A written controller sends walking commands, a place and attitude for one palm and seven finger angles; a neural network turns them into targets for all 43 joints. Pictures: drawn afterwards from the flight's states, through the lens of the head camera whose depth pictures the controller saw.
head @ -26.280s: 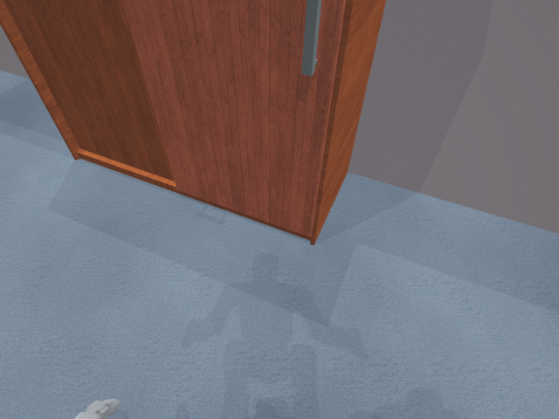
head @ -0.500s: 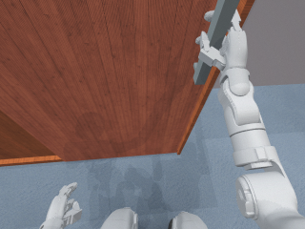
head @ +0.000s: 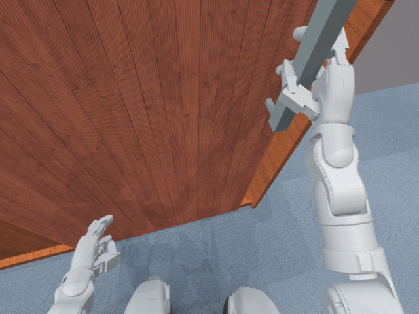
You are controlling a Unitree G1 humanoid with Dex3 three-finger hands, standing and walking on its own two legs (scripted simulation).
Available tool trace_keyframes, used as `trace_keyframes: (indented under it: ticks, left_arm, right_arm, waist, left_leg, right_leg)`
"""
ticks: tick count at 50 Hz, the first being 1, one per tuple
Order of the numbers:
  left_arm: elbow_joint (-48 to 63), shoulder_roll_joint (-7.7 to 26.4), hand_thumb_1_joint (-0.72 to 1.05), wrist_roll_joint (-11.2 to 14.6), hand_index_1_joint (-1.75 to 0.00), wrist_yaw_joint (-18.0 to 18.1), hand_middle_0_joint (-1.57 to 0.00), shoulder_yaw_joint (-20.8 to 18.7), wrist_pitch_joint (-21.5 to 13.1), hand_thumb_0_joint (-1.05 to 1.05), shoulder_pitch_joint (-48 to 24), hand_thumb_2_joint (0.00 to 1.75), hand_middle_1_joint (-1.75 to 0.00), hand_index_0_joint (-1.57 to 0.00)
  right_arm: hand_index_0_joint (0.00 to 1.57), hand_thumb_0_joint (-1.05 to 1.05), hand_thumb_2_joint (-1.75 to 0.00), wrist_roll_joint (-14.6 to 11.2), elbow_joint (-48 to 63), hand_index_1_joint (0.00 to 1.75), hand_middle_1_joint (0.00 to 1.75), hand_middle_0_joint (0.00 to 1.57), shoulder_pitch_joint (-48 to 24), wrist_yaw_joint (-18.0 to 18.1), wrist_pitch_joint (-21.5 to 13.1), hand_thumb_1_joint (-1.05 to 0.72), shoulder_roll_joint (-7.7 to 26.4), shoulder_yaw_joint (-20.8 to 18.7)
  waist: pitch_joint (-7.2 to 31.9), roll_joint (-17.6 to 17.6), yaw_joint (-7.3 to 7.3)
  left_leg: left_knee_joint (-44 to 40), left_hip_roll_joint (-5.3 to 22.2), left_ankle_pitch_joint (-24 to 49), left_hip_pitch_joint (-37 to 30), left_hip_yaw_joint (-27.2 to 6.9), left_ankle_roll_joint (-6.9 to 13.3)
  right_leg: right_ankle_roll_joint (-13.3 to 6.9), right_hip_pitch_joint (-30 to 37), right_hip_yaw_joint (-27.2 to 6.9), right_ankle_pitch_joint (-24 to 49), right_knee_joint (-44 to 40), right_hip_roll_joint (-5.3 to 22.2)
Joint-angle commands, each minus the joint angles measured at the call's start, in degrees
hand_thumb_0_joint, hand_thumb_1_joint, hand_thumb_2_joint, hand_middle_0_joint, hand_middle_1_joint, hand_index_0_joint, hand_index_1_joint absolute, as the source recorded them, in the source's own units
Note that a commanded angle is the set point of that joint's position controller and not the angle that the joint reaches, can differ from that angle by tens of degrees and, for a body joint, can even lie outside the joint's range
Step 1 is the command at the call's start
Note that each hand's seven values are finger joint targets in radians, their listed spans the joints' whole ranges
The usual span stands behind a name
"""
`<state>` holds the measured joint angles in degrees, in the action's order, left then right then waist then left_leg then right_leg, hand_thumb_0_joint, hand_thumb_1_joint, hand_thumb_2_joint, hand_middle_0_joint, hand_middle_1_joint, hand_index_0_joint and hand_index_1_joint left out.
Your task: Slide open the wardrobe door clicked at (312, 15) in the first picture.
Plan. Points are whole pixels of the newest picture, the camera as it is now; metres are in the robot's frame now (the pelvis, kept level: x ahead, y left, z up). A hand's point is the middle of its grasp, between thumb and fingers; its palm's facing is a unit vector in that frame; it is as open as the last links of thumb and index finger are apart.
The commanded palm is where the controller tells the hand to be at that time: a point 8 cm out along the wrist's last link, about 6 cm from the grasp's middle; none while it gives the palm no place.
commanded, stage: step sideways, sliding the door along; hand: right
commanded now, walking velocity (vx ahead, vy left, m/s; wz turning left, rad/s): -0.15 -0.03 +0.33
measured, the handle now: (295, 62) +0.45 -0.15 +0.19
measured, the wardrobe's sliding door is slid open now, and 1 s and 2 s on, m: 0.08 0.40 0.43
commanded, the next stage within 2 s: stop walking and hold the door there in 1.90 s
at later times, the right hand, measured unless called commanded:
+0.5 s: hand (162, 115) +0.36 +0.05 +0.19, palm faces -0.19 +0.98 +0.02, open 7.1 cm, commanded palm +0.35 +0.02 +0.19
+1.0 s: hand (59, 133) +0.33 +0.17 +0.19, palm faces -0.32 +0.94 -0.06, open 7.1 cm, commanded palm +0.33 +0.14 +0.19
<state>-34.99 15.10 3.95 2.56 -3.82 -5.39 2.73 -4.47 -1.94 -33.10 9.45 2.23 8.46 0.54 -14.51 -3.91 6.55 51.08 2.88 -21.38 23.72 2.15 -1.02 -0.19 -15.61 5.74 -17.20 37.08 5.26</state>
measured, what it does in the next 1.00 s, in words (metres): steps to the left, turning left: left foot, then left foot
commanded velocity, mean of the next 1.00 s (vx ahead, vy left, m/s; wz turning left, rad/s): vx -0.19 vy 0.25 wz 0.12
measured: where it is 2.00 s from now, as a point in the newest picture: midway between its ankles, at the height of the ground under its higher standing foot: outside the picture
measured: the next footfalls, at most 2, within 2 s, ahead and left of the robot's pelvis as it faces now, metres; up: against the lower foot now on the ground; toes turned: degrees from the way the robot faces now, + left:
left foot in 0.22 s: +0.10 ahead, +0.18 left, +0.00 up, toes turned +7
left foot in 0.72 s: +0.06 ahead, +0.26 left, +0.00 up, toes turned +13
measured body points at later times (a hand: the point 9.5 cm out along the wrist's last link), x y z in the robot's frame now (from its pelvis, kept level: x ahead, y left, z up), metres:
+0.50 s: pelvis +0.03 +0.07 +0.00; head +0.12 +0.09 +0.44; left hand +0.26 +0.29 -0.08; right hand +0.36 +0.00 +0.19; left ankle +0.06 +0.18 -0.72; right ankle +0.03 -0.06 -0.73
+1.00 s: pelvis -0.07 +0.14 +0.00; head +0.00 +0.15 +0.44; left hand +0.05 +0.42 -0.09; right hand +0.34 +0.12 +0.19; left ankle +0.02 +0.25 -0.72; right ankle -0.01 +0.02 -0.73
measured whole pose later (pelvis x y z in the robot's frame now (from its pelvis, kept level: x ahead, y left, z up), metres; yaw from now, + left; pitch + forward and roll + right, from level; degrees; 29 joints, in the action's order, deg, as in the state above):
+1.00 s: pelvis -0.07 +0.14 +0.00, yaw +16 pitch -2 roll -1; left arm -34.8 10.8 1.8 2.3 -0.8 0.1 2.1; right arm -4.4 -0.8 -28.7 7.1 -1.6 10.7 2.0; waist -11.4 2.6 -2.0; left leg 32.7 -2.6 -7.9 24.4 -0.6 2.2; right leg 0.6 -15.9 6.1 -13.1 33.0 2.5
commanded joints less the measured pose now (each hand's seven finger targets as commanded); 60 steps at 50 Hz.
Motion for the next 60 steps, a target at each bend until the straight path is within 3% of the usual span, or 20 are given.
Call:
trace_keyframes:
  ticks: [1, 10, 13, 14, 18, 21, 22, 24, 25, 30, 34, 37, 40, 46, 47, 49, 51, 55, 58, 60]
  left_arm:
    - [11.40, 2.55, 0.90, -0.41, -0.30, -2.39, -0.20, 0.31, -3.72, 0.00, -4.77, 0.90, -0.30, -0.20]
    - [14.28, 1.72, 0.90, -0.53, -0.30, -3.28, -0.20, 2.48, -3.48, 0.00, -4.60, 0.90, -0.30, -0.20]
    - [14.41, -1.24, 0.90, -1.12, -0.30, -1.61, -0.20, 3.24, -2.85, 0.00, -6.20, 0.90, -0.30, -0.20]
    - [14.20, -0.80, 0.90, -1.26, -0.30, -1.62, -0.20, 2.45, -2.81, 0.00, -4.86, 0.90, -0.30, -0.20]
    - [12.05, -2.89, 0.90, -1.64, -0.30, -2.36, -0.20, 4.48, -2.18, 0.00, -5.76, 0.90, -0.30, -0.20]
    - [12.04, -1.43, 0.90, -2.00, -0.30, -2.27, -0.20, 2.90, -0.04, 0.00, -6.20, 0.90, -0.30, -0.20]
    - [11.85, -0.70, 0.90, -1.93, -0.30, -2.28, -0.20, 2.00, 0.92, 0.00, -6.09, 0.90, -0.30, -0.20]
    - [13.19, 2.10, 0.90, -2.40, -0.30, -3.26, -0.20, 0.33, 1.82, 0.00, -5.57, 0.90, -0.30, -0.20]
    - [13.19, 1.65, 0.90, -2.66, -0.30, -4.07, -0.20, 0.48, 2.68, 0.00, -5.67, 0.90, -0.30, -0.20]
    - [12.16, 0.26, 0.90, -2.95, -0.30, -3.75, -0.20, 1.25, 2.99, 0.00, -6.71, 0.90, -0.30, -0.20]
    - [12.81, -0.40, 0.90, -1.35, -0.30, -2.85, -0.20, 1.80, 2.90, 0.00, -6.70, 0.90, -0.30, -0.20]
    - [13.70, -3.59, 0.90, -1.52, -0.30, -1.02, -0.20, 3.77, 1.52, 0.00, -9.64, 0.90, -0.30, -0.20]
    - [10.57, -3.48, 0.90, -2.03, -0.30, -1.02, -0.20, 3.77, 0.27, 0.00, -7.22, 0.90, -0.30, -0.20]
    - [7.91, -0.32, 0.90, -2.04, -0.30, -0.16, -0.20, 2.10, 2.73, 0.00, -3.88, 0.90, -0.30, -0.20]
    - [7.99, 0.24, 0.90, -2.06, -0.30, -0.04, -0.20, 1.74, 3.19, 0.00, -2.80, 0.90, -0.30, -0.20]
    - [9.37, 3.76, 0.90, -2.52, -0.30, -0.28, -0.20, -0.23, 3.66, 0.00, -3.83, 0.90, -0.30, -0.20]
    - [8.45, 1.83, 0.90, -3.28, -0.30, -1.16, -0.20, 0.90, 3.83, 0.00, -6.08, 0.90, -0.30, -0.20]
    - [6.10, 4.75, 0.90, -2.45, -0.30, -1.01, -0.20, 0.72, 4.27, 0.00, -2.95, 0.90, -0.30, -0.20]
    - [5.58, 5.54, 0.90, -1.16, -0.30, -0.47, -0.20, 0.87, 4.03, 0.00, -0.84, 0.90, -0.30, -0.20]
    - [5.23, 4.07, 0.90, -0.44, -0.30, -0.26, -0.20, 1.24, 3.91, 0.00, 0.43, 0.90, -0.30, -0.20]
  right_arm:
    - [0.45, 0.00, -0.90, 0.08, 34.74, 1.40, 1.40, 0.45, -29.90, -7.05, -12.37, -0.90, -11.70, 21.04]
    - [0.45, 0.00, -0.90, 1.38, 36.46, 1.40, 1.40, 0.45, -12.35, -6.09, -9.11, -0.90, -7.83, 19.88]
    - [0.45, 0.00, -0.90, 2.30, 39.25, 1.40, 1.40, 0.45, -4.15, -4.68, -9.72, -0.90, -3.04, 16.66]
    - [0.45, 0.00, -0.90, 2.01, 40.17, 1.40, 1.40, 0.45, -0.43, -4.42, -9.61, -0.90, -2.48, 15.88]
    - [0.45, 0.00, -0.90, 1.84, 47.83, 1.40, 1.40, 0.45, -3.17, -4.10, -13.75, -0.90, -7.77, 20.35]
    - [0.45, 0.00, -0.90, 2.50, 47.81, 1.40, 1.40, 0.45, -2.84, -4.25, -15.61, -0.90, -5.09, 19.63]
    - [0.45, 0.00, -0.90, 2.59, 44.45, 1.40, 1.40, 0.45, -1.36, -4.48, -15.73, -0.90, -4.17, 18.56]
    - [0.45, 0.00, -0.90, 2.50, 40.59, 1.40, 1.40, 0.45, 1.43, -5.72, -15.32, -0.90, -4.73, 17.24]
    - [0.45, 0.00, -0.90, 3.82, 35.35, 1.40, 1.40, 0.45, 1.48, -5.97, -14.72, -0.90, -4.78, 15.98]
    - [0.45, 0.00, -0.90, 4.23, 28.82, 1.40, 1.40, 0.45, -5.30, -5.19, -12.50, -0.90, -2.65, 11.28]
    - [0.45, 0.00, -0.90, 4.00, 29.13, 1.40, 1.40, 0.45, -7.29, -5.33, -12.61, -0.90, 1.36, 7.81]
    - [0.45, 0.00, -0.90, 2.99, 29.12, 1.40, 1.40, 0.45, -3.49, -4.07, -12.15, -0.90, 8.13, 2.23]
    - [0.45, 0.00, -0.90, 1.73, 33.65, 1.40, 1.40, 0.45, -9.91, -4.10, -13.08, -0.90, 5.65, 4.14]
    - [0.45, 0.00, -0.90, 1.45, 24.66, 1.40, 1.40, 0.45, -13.78, -3.68, -13.44, -0.90, 7.74, 1.19]
    - [0.45, 0.00, -0.90, 1.40, 22.48, 1.40, 1.40, 0.45, -15.64, -4.36, -13.09, -0.90, 6.07, 2.77]
    - [0.45, 0.00, -0.90, 0.90, 18.85, 1.40, 1.40, 0.45, -20.77, -5.56, -11.94, -0.90, 3.48, 4.65]
    - [0.45, 0.00, -0.90, 1.20, 15.93, 1.40, 1.40, 0.45, -25.08, -6.92, -10.65, -0.90, 3.80, 3.98]
    - [0.45, 0.00, -0.90, 0.60, 6.28, 1.40, 1.40, 0.45, -27.52, -5.76, -9.61, -0.90, 4.16, 1.83]
    - [0.45, 0.00, -0.90, 0.44, 3.19, 1.40, 1.40, 0.45, -30.86, -5.43, -9.29, -0.90, 4.17, 1.75]
    - [0.45, 0.00, -0.90, 0.59, 2.85, 1.40, 1.40, 0.45, -32.16, -4.60, -9.13, -0.90, 9.40, -1.77]
  waist:
    - [38.40, -10.05, -6.83]
    - [32.32, -0.65, -6.13]
    - [32.39, 21.48, -4.26]
    - [32.64, 25.57, -3.21]
    - [36.21, 17.34, -5.66]
    - [40.15, 13.77, -6.90]
    - [41.02, 14.05, -6.95]
    - [42.68, -3.88, -6.25]
    - [40.44, -5.43, -5.64]
    - [30.72, -13.73, -6.88]
    - [31.92, -2.30, -7.26]
    - [31.41, 20.99, -4.27]
    - [33.75, 16.03, -5.29]
    - [40.44, 10.69, -6.84]
    - [40.69, 9.68, -7.63]
    - [37.14, -9.60, -7.53]
    - [35.38, -10.14, -5.79]
    - [31.43, -7.25, -6.03]
    - [32.96, -3.15, -6.93]
    - [34.57, 8.88, -7.66]
  left_leg:
    - [8.76, -0.06, -8.05, 7.64, -4.39, 0.36]
    - [-20.29, -2.32, 23.39, -10.18, 1.47, -0.15]
    - [-20.26, 13.23, 88.28, -27.34, -19.08, 7.33]
    - [-19.24, 14.84, 91.45, -29.35, -22.84, 8.59]
    - [-16.62, 12.95, 80.38, -34.21, -17.68, 10.70]
    - [-13.41, 8.82, 70.29, -28.78, -12.50, 7.98]
    - [-12.23, 7.23, 60.56, -22.21, -10.19, 5.94]
    - [-0.53, -1.55, 2.79, 1.34, -5.78, 0.22]
    - [5.04, -2.84, -10.13, 4.70, -7.40, 0.47]
    - [-6.98, -2.51, -2.20, 4.04, -3.31, 0.38]
    - [-25.23, -4.35, 16.53, -13.80, 0.59, 0.28]
    - [-27.10, 13.17, 69.84, -20.76, -18.11, 9.36]
    - [-25.08, 13.95, 57.11, -22.36, -19.58, 13.02]
    - [-23.60, 7.01, 38.31, -24.09, -11.67, 7.82]
    - [-21.91, 5.18, 31.00, -19.01, -9.00, 5.85]
    - [-6.23, -4.27, 3.74, -0.15, -3.01, 0.22]
    - [9.79, -2.82, -1.98, 2.27, -10.26, 0.88]
    - [-11.28, -1.97, -2.53, -6.10, -4.70, 1.86]
    - [-27.51, -4.19, 5.84, -16.18, 0.48, 1.59]
    - [-33.18, 4.63, 18.52, -24.46, -6.51, 5.87]
  right_leg:
    - [-8.31, 33.55, -4.56, 60.48, -4.91, 17.31]
    - [-2.75, 23.25, 1.61, 48.93, 6.95, 13.18]
    - [2.46, -4.05, -0.59, -12.16, 21.89, -2.33]
    - [2.12, -8.61, -4.77, -22.34, 25.79, -3.88]
    - [1.84, -8.26, -5.88, -15.98, 7.63, -2.42]
    - [2.88, 6.58, -1.45, 8.93, -6.32, 0.24]
    - [1.58, 15.03, -2.65, 23.35, -9.08, 4.21]
    - [-8.41, 32.41, -16.76, 69.18, -8.84, 22.61]
    - [-10.88, 32.35, -13.88, 71.06, -8.24, 23.83]
    - [-5.19, 27.99, -3.93, 62.02, -7.03, 19.80]
    - [-0.92, 19.47, 0.07, 46.93, 0.82, 15.50]
    - [3.37, -3.33, -1.53, -18.75, 20.52, -1.88]
    - [3.07, -6.26, -7.48, -18.72, 23.26, -0.75]
    - [1.99, 5.78, -0.63, 0.24, -8.64, -1.77]
    - [0.85, 12.31, -0.76, 7.43, -13.10, 0.31]
    - [-9.30, 20.53, -22.53, 29.16, -15.53, 20.92]
    - [-12.51, 14.69, -26.66, 20.82, -18.25, 24.84]
    - [-7.10, 12.28, -10.27, 24.97, -10.07, 17.21]
    - [-3.51, 9.81, -8.11, 19.88, -4.81, 11.70]
    - [0.09, 0.74, -2.02, 11.01, 7.17, 3.85]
